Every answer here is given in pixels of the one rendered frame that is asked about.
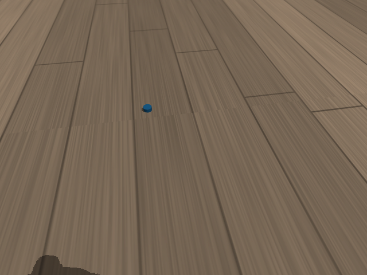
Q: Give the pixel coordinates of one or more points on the tin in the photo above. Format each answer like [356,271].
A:
[147,108]

